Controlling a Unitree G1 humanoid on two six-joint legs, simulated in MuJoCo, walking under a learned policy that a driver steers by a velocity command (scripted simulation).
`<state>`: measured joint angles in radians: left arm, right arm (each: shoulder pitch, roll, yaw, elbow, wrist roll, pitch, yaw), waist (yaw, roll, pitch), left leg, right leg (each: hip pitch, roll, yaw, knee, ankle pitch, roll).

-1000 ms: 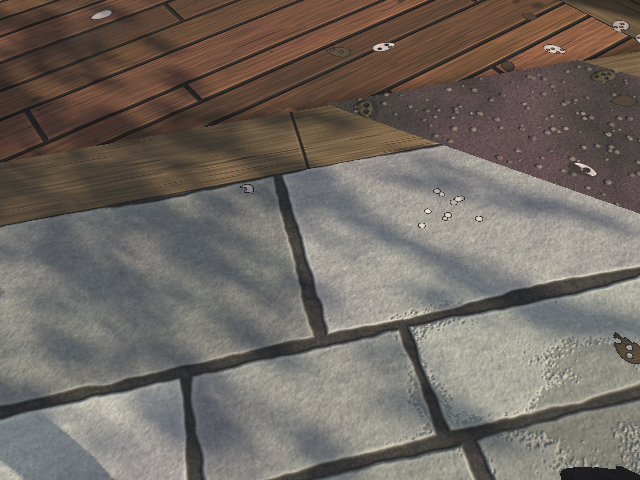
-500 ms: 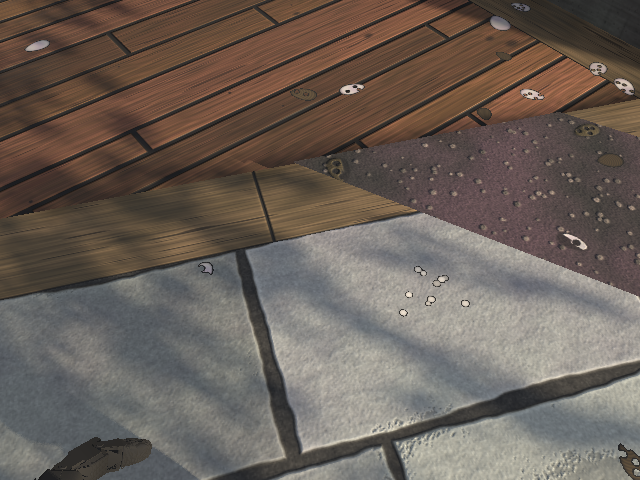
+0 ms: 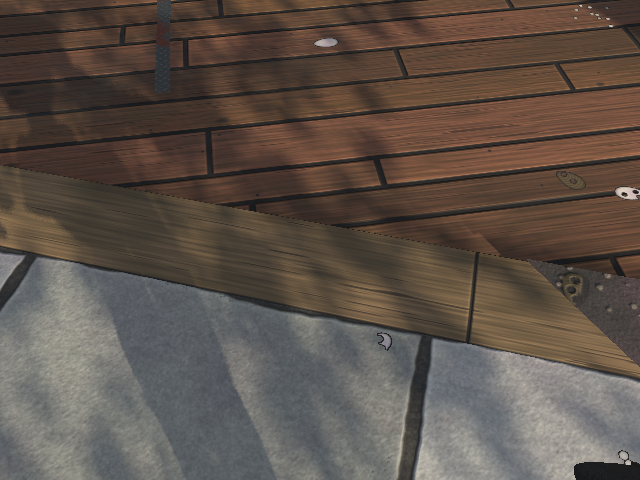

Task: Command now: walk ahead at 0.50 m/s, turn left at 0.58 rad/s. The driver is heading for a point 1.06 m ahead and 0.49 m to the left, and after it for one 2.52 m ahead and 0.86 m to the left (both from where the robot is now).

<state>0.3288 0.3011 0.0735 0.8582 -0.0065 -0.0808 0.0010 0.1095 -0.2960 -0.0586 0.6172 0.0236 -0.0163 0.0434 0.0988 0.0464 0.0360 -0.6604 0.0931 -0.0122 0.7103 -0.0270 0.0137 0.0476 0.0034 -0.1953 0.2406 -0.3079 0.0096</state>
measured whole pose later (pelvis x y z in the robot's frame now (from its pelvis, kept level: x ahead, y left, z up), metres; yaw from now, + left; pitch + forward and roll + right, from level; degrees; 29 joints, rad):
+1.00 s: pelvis +0.53 +0.11 +0.00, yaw +36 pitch +1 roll -2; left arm 0.32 0.30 0.07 0.85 -0.01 -0.07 0.00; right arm 0.12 -0.29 -0.06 0.60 0.03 -0.01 0.04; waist 0.10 0.03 0.05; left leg -0.66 0.09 -0.01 0.71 -0.03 0.02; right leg 0.06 0.00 -0.21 0.25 -0.32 0.01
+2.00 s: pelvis +1.01 +0.48 +0.00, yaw +37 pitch +2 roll -1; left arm 0.43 0.22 0.00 0.83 0.06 -0.13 -0.08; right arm 0.10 -0.24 0.06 0.69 -0.09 -0.05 0.04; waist 0.12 0.02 -0.02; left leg -0.69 0.10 -0.06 0.73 -0.05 -0.04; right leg -0.16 0.13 0.07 0.40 -0.28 -0.10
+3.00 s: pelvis +1.52 +0.72 -0.11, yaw +2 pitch +3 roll -2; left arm 0.27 0.24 0.07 0.82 -0.02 -0.04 0.01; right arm 0.10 -0.26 -0.04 0.71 0.00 -0.11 -0.01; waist 0.05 0.03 0.00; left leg -0.66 0.11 -0.08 0.72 -0.04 -0.07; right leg -0.20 0.12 0.08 0.43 -0.27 -0.06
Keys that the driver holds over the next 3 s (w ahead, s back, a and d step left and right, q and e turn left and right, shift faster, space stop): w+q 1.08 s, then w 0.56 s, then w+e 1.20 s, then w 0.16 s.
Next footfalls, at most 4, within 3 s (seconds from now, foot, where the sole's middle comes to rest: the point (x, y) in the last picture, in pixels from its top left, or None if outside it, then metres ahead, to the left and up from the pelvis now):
0.10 left None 0.23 0.12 -0.77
0.58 right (378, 446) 0.54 -0.03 -0.77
1.10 left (212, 381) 0.64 0.34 -0.77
1.62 right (219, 238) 1.05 0.41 -0.77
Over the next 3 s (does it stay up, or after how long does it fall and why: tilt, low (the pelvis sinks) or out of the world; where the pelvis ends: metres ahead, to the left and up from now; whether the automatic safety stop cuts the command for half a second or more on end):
stays up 1.52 0.72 -0.11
